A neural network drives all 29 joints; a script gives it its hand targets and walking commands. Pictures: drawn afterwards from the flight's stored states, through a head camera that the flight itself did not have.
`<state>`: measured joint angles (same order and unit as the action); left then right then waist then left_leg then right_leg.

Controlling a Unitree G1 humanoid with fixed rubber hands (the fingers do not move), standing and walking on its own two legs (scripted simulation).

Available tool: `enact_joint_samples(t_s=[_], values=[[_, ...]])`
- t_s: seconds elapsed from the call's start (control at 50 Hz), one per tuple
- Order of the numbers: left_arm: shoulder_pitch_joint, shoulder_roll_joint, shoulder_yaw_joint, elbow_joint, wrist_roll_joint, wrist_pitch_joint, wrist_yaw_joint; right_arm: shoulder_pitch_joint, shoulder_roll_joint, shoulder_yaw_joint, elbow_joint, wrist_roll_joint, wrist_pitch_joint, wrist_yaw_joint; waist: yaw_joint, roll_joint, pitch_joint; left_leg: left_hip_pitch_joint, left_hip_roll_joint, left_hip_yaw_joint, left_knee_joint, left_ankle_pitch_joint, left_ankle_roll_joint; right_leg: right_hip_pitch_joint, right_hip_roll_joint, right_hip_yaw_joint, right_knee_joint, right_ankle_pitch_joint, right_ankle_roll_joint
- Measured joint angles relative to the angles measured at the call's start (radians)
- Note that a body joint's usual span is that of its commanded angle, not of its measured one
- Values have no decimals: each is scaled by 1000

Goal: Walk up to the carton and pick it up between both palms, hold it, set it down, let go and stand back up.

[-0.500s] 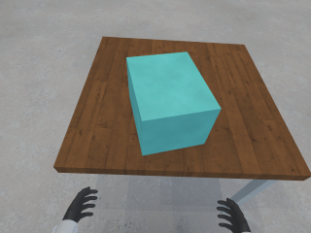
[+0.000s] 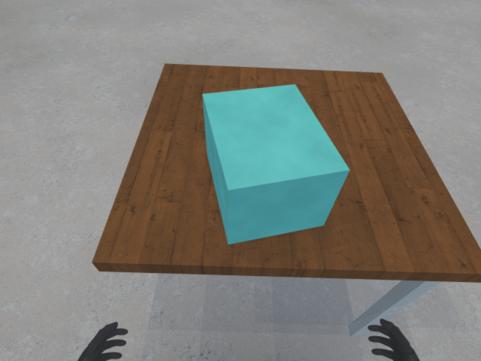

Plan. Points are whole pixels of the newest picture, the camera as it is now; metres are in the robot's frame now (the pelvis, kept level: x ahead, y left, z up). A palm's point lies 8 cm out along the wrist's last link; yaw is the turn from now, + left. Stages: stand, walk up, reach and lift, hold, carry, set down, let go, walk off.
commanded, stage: stand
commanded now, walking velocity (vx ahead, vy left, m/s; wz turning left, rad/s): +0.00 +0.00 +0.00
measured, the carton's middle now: (263, 160) +0.52 +0.01 +0.01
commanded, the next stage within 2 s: none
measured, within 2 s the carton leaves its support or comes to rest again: neither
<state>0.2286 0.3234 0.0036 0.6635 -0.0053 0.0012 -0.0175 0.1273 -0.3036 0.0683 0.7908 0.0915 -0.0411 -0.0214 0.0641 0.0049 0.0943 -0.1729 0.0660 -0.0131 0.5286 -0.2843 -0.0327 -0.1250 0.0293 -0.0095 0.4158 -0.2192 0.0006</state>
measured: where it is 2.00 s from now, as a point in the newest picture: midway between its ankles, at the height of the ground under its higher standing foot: outside the picture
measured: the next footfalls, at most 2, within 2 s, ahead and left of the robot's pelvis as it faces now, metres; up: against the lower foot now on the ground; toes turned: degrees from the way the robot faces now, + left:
none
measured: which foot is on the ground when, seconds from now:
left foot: down 0.00-1.00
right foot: down 0.00-1.00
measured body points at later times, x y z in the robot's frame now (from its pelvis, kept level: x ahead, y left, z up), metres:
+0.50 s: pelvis +0.00 +0.00 +0.00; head +0.01 +0.01 +0.45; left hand +0.10 +0.28 -0.11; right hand +0.16 -0.26 -0.10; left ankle +0.01 +0.13 -0.74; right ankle +0.01 -0.13 -0.74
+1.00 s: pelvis +0.00 -0.01 +0.00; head +0.00 -0.01 +0.45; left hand +0.09 +0.28 -0.11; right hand +0.15 -0.27 -0.11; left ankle +0.01 +0.13 -0.74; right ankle +0.01 -0.13 -0.74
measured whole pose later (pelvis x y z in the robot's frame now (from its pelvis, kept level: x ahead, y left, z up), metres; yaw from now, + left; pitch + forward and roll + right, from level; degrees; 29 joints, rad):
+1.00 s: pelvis +0.00 -0.01 +0.00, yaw +0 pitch -4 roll -1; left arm 0.23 0.32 0.00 0.77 -0.01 -0.02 -0.02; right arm 0.13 -0.31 0.07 0.87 0.09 -0.03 -0.02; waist 0.06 0.02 0.07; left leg -0.16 0.07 -0.01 0.49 -0.26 -0.03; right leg -0.13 0.03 -0.01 0.42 -0.22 0.00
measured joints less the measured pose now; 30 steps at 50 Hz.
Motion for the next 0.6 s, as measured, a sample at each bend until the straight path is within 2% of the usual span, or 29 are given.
enact_joint_samples(t_s=[0.6], values=[[0,0,0,80,0,-16,0,0,-1,0,48,0,5,0,0,13,-20,5,0,0,-18,11,0,-3,0,0,0,0,0]])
